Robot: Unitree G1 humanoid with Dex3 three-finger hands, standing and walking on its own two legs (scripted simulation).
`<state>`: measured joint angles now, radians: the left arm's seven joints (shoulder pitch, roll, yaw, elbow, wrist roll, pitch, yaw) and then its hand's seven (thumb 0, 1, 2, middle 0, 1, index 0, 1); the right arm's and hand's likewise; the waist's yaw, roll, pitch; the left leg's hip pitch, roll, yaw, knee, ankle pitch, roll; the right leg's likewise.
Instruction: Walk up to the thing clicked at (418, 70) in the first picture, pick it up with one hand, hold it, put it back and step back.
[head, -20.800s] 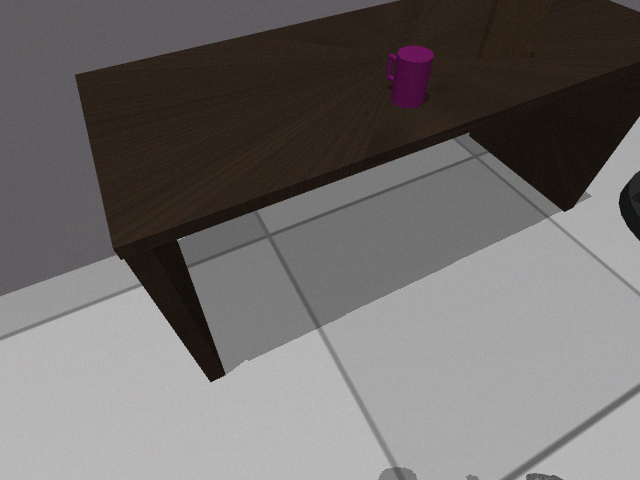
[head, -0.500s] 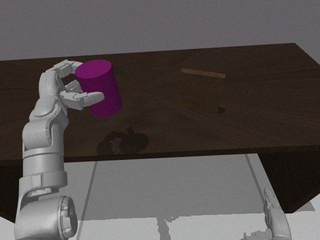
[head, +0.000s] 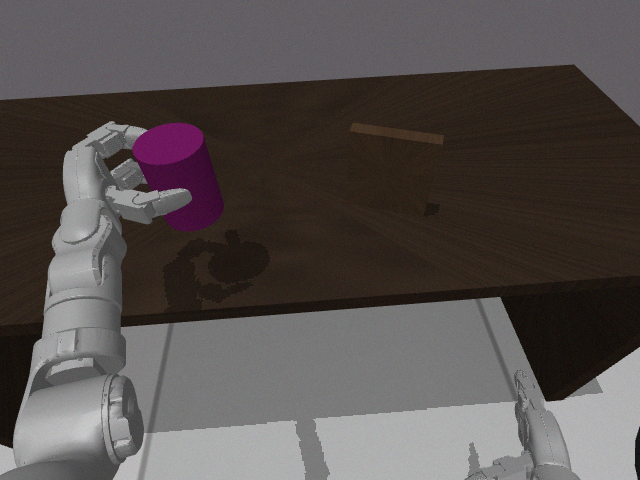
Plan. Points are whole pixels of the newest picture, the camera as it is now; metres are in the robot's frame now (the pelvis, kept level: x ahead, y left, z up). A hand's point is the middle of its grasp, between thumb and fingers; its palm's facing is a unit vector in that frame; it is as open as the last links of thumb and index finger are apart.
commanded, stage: crouch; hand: left
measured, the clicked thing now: (181, 170) +0.45 +0.17 +0.16
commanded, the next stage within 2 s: lower in 0.30 s
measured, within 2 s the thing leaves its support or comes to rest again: rests again in 1.58 s
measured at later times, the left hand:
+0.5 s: hand (148, 176) +0.46 +0.22 +0.14, palm faces +0.24 -0.97 +0.02, open 10.7 cm
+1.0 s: hand (162, 205) +0.47 +0.23 +0.08, palm faces +0.23 -0.97 +0.02, open 10.7 cm
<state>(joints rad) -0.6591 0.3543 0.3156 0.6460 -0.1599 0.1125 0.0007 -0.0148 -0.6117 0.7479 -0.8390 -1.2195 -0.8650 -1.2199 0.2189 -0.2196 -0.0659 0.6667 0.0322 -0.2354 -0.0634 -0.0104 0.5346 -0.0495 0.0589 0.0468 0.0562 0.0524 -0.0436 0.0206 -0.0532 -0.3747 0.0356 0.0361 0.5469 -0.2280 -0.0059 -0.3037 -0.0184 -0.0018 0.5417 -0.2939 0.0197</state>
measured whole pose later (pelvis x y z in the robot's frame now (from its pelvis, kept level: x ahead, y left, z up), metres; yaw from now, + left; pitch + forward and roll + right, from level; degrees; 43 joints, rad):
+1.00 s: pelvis +0.00 +0.00 -0.02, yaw -1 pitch +12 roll -2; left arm -0.71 0.43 0.37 0.94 -0.14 -0.21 -0.05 -0.01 -0.61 0.72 -0.87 -1.20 -0.89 -1.20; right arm 0.24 -0.23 -0.06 0.47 0.01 -0.09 -0.03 -0.01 0.50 -0.06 0.06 0.05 0.06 0.05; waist -0.11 0.00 -0.10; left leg -0.67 0.06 0.02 0.78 -0.33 0.00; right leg -0.58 0.00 -0.01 0.74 -0.38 0.02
